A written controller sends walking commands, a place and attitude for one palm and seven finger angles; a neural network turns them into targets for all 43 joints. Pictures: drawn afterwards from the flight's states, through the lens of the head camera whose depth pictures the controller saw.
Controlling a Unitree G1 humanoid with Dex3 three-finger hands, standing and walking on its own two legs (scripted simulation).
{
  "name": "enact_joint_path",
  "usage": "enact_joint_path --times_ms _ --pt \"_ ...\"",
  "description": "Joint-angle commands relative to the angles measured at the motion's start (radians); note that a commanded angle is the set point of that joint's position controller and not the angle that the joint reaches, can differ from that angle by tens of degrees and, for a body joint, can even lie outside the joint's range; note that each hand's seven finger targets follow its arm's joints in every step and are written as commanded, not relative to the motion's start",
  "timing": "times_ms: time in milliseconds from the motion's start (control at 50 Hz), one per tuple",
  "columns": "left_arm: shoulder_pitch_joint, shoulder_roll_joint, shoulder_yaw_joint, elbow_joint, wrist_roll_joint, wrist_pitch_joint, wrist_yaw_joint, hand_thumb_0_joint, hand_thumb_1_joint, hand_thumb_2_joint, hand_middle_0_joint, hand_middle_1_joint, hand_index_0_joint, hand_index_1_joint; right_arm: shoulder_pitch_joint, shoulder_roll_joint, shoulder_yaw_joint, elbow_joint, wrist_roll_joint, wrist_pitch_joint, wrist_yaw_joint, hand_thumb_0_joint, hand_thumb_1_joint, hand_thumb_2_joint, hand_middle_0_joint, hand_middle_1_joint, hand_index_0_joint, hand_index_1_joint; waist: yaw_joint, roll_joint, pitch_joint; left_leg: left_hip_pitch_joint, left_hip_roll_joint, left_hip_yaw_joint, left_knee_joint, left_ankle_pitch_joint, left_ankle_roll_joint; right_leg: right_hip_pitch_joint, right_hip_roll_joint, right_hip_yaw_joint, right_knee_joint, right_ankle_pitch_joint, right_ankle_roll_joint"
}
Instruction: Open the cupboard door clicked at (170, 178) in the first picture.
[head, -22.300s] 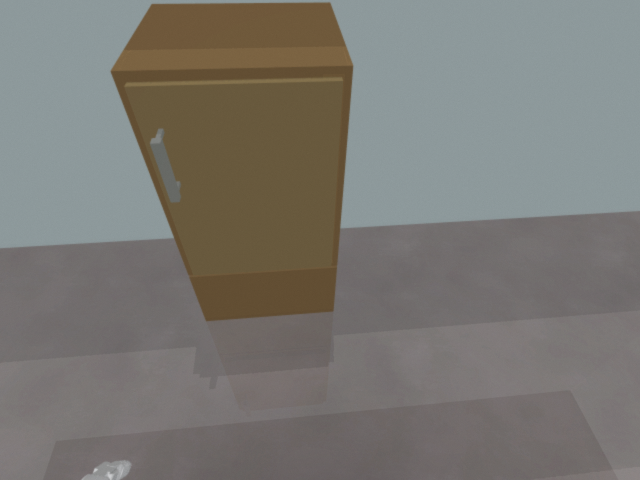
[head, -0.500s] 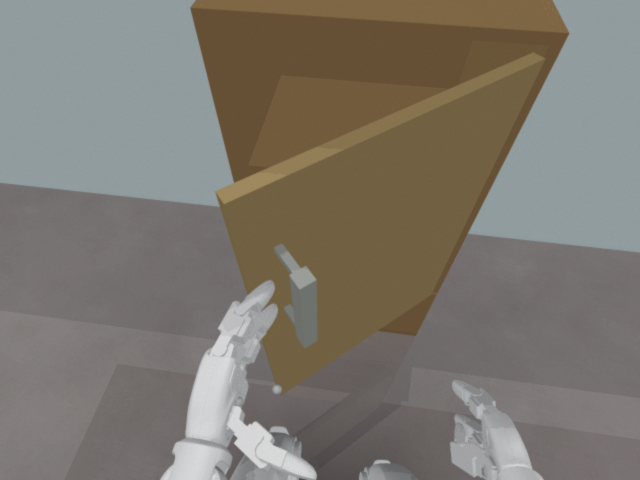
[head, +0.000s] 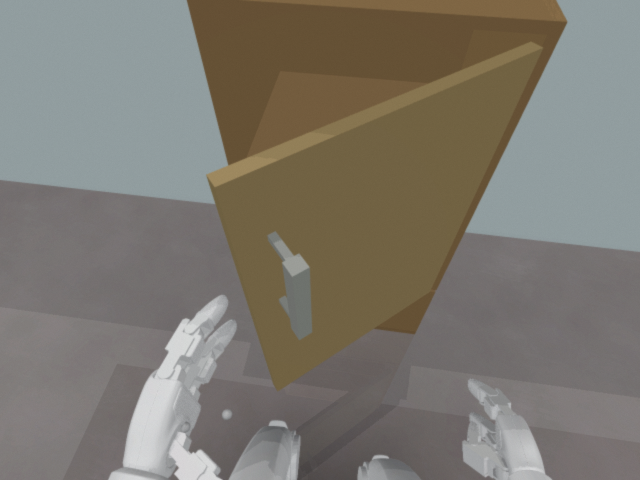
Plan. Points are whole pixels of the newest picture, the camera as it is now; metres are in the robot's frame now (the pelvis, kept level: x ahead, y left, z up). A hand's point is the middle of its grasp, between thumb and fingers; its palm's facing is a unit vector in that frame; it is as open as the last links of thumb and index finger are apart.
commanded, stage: draw the hand back to the body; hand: left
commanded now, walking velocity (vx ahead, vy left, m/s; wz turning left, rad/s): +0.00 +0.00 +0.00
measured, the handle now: (290, 289) +0.33 +0.06 +0.07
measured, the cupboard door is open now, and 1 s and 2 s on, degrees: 42 42 42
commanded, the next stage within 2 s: step back with the hand held close in 1.58 s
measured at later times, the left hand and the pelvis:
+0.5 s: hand (123, 394) +0.18 +0.17 +0.15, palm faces -0.09 -0.99 -0.05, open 16.2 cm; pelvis +0.01 +0.02 +0.05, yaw +1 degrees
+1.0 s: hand out of the picture +0.22 +0.26 +0.23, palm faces +0.32 -0.87 -0.38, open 11.5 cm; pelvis +0.04 +0.03 +0.10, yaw +0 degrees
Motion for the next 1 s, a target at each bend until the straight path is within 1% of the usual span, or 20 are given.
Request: enact_joint_path --times_ms 0,80,160,220,240,260,380,460,480,500,520,540,560,580,600,620,680,780,820,980 --pt "-0.027 0.076 0.053 -0.283 -0.029 -0.066 0.001 0.000 -0.500 0.300 -0.150 -0.300 -0.150 -0.300 -0.057 -0.104 -0.047 -0.174 0.005 -0.071 -0.016 0.000 -0.900 -0.900 0.200 0.300 0.200 0.300 -0.017 -0.038 -0.194 0.263 0.004 -0.036 -0.149 0.143 0.009 0.050 -0.040 0.116 -0.267 0.297 0.041" --pt "0.036 0.155 0.136 -0.368 -0.041 -0.030 0.015 0.000 -0.500 0.300 -0.150 -0.300 -0.150 -0.300 -0.054 -0.100 -0.049 -0.183 0.021 -0.059 -0.026 0.000 -0.900 -0.900 0.200 0.300 0.200 0.300 0.014 -0.002 -0.225 0.356 0.002 -0.031 -0.216 0.191 0.010 0.122 -0.025 0.099 -0.299 0.329 0.034" --pt "0.049 0.129 0.143 -0.305 -0.066 0.044 0.004 0.000 -0.500 0.300 -0.150 -0.300 -0.150 -0.300 -0.050 -0.103 -0.040 -0.186 0.035 -0.046 -0.038 0.000 -0.900 -0.900 0.200 0.300 0.200 0.300 -0.018 -0.062 -0.086 0.358 0.002 -0.030 -0.271 0.121 0.011 0.128 -0.026 0.096 -0.391 0.254 0.051" --pt "0.052 0.128 0.155 -0.277 -0.093 0.080 -0.028 0.000 -0.500 0.300 -0.150 -0.300 -0.150 -0.300 -0.047 -0.114 -0.034 -0.189 0.040 -0.052 -0.049 0.000 -0.900 -0.900 0.200 0.300 0.200 0.300 -0.028 -0.096 -0.044 0.366 0.004 -0.031 -0.299 0.101 0.013 0.148 -0.032 0.095 -0.436 0.223 0.057" --pt "0.039 0.124 0.140 -0.295 -0.099 0.084 -0.043 0.000 -0.500 0.300 -0.150 -0.300 -0.150 -0.300 -0.046 -0.120 -0.030 -0.193 0.040 -0.057 -0.051 0.000 -0.900 -0.900 0.200 0.300 0.200 0.300 -0.034 -0.078 -0.037 0.378 0.002 -0.033 -0.311 0.100 0.015 0.153 -0.032 0.088 -0.442 0.218 0.055" --pt "0.034 0.145 0.164 -0.292 -0.110 0.089 -0.052 0.000 -0.500 0.300 -0.150 -0.300 -0.150 -0.300 -0.045 -0.121 -0.030 -0.192 0.042 -0.062 -0.055 0.000 -0.900 -0.900 0.200 0.300 0.200 0.300 -0.032 -0.090 -0.023 0.385 0.006 -0.037 -0.324 0.090 0.014 0.151 -0.031 0.085 -0.453 0.200 0.055" --pt "0.034 0.223 0.251 -0.398 -0.145 0.065 -0.075 0.000 -0.500 0.300 -0.150 -0.300 -0.150 -0.300 -0.037 -0.125 -0.029 -0.191 0.046 -0.096 -0.059 0.000 -0.900 -0.900 0.200 0.300 0.200 0.300 -0.004 0.002 -0.068 0.496 0.006 -0.051 -0.390 0.149 0.012 0.205 -0.015 0.050 -0.452 0.262 0.038" --pt "0.052 0.207 0.253 -0.431 -0.157 0.094 -0.078 0.000 -0.360 0.360 -0.155 -0.300 -0.155 -0.300 -0.039 -0.123 -0.024 -0.191 0.054 -0.108 -0.050 0.000 -0.900 -0.900 0.200 0.300 0.200 0.300 -0.003 0.072 -0.044 0.563 0.014 -0.075 -0.448 0.146 0.003 0.203 -0.009 0.019 -0.457 0.283 0.035" --pt "0.054 0.225 0.279 -0.422 -0.159 0.109 -0.078 0.000 -0.325 0.375 -0.156 -0.300 -0.156 -0.300 -0.044 -0.126 -0.027 -0.186 0.055 -0.110 -0.049 0.000 -0.900 -0.900 0.200 0.300 0.200 0.300 0.001 0.058 -0.047 0.566 0.016 -0.078 -0.454 0.155 0.004 0.222 -0.009 0.018 -0.460 0.295 0.035" --pt "0.105 0.300 0.282 -0.496 -0.023 0.177 0.056 0.000 -0.290 0.390 -0.158 -0.300 -0.158 -0.300 -0.052 -0.113 -0.022 -0.209 0.045 -0.086 -0.083 0.000 -0.900 -0.900 0.200 0.300 0.200 0.300 0.065 0.051 -0.068 0.605 0.033 -0.074 -0.521 0.145 0.001 0.251 -0.039 0.075 -0.532 0.299 0.014" --pt "0.160 0.218 0.234 -0.485 -0.005 0.230 0.117 0.000 -0.255 0.405 -0.159 -0.300 -0.159 -0.300 -0.041 -0.098 -0.015 -0.209 0.044 -0.071 -0.098 0.000 -0.900 -0.900 0.200 0.300 0.200 0.300 0.031 0.052 -0.015 0.616 0.038 -0.067 -0.539 0.132 0.001 0.252 -0.045 0.069 -0.557 0.293 0.017" --pt "0.167 0.194 0.222 -0.483 0.005 0.263 0.145 0.000 -0.220 0.420 -0.160 -0.300 -0.160 -0.300 -0.036 -0.100 -0.015 -0.206 0.044 -0.061 -0.102 0.000 -0.900 -0.900 0.200 0.300 0.200 0.300 0.025 0.027 0.016 0.609 0.042 -0.076 -0.552 0.109 -0.001 0.251 -0.045 0.058 -0.567 0.283 0.021" --pt "0.161 0.186 0.212 -0.485 0.024 0.287 0.170 0.000 -0.185 0.435 -0.161 -0.300 -0.161 -0.300 -0.034 -0.101 -0.012 -0.200 0.043 -0.052 -0.102 0.000 -0.900 -0.900 0.200 0.300 0.200 0.300 0.020 0.040 0.037 0.615 0.044 -0.080 -0.568 0.092 -0.001 0.267 -0.046 0.055 -0.576 0.274 0.020" --pt "0.144 0.204 0.228 -0.477 0.038 0.307 0.194 0.000 -0.150 0.450 -0.162 -0.300 -0.162 -0.300 -0.039 -0.105 -0.011 -0.192 0.039 -0.049 -0.107 0.000 -0.900 -0.900 0.200 0.300 0.200 0.300 0.019 0.009 0.045 0.629 0.049 -0.090 -0.586 0.099 0.002 0.286 -0.045 0.050 -0.591 0.287 0.021" --pt "0.124 0.223 0.239 -0.499 0.049 0.316 0.211 0.000 -0.115 0.465 -0.164 -0.300 -0.164 -0.300 -0.042 -0.109 -0.008 -0.191 0.038 -0.047 -0.111 0.000 -0.900 -0.900 0.200 0.300 0.200 0.300 0.018 0.016 0.042 0.650 0.050 -0.090 -0.597 0.105 0.002 0.298 -0.047 0.053 -0.603 0.292 0.022" --pt "0.107 0.233 0.246 -0.505 0.056 0.326 0.226 0.000 -0.080 0.480 -0.165 -0.300 -0.165 -0.300 -0.043 -0.109 -0.004 -0.186 0.034 -0.047 -0.113 0.000 -0.900 -0.900 0.200 0.300 0.200 0.300 0.015 -0.013 0.048 0.658 0.048 -0.090 -0.608 0.111 0.004 0.320 -0.049 0.050 -0.616 0.301 0.022" --pt "0.045 0.292 0.305 -0.511 0.071 0.346 0.261 0.000 0.025 0.525 -0.169 -0.300 -0.169 -0.300 -0.055 -0.116 0.002 -0.165 0.028 -0.057 -0.126 0.000 -0.900 -0.900 0.200 0.300 0.200 0.300 0.021 -0.028 0.055 0.707 0.045 -0.082 -0.642 0.124 0.009 0.373 -0.055 0.058 -0.669 0.308 0.023" --pt "-0.030 0.311 0.342 -0.532 0.084 0.356 0.284 0.000 0.200 0.600 -0.175 -0.300 -0.175 -0.300 -0.059 -0.122 0.012 -0.121 0.026 -0.089 -0.124 0.000 -0.900 -0.900 0.200 0.300 0.200 0.300 0.027 0.040 0.044 0.815 0.052 -0.100 -0.705 0.200 0.001 0.443 -0.059 0.059 -0.710 0.367 0.022" --pt "-0.032 0.294 0.337 -0.531 0.084 0.356 0.284 0.000 0.270 0.630 -0.178 -0.300 -0.178 -0.300 -0.064 -0.119 0.016 -0.104 0.025 -0.102 -0.116 0.000 -0.900 -0.900 0.200 0.300 0.200 0.300 0.028 0.070 0.060 0.846 0.056 -0.111 -0.734 0.238 -0.008 0.467 -0.061 0.057 -0.723 0.389 0.022" --pt "-0.005 0.352 0.478 -0.471 0.066 0.357 0.268 0.000 0.550 0.750 -0.187 -0.300 -0.187 -0.300 -0.099 -0.129 -0.002 -0.040 0.021 -0.120 -0.095 0.000 -0.900 -0.900 0.200 0.300 0.200 0.300 0.050 -0.037 0.077 0.920 0.058 -0.069 -0.784 0.476 -0.018 0.605 -0.055 0.050 -0.807 0.530 0.027"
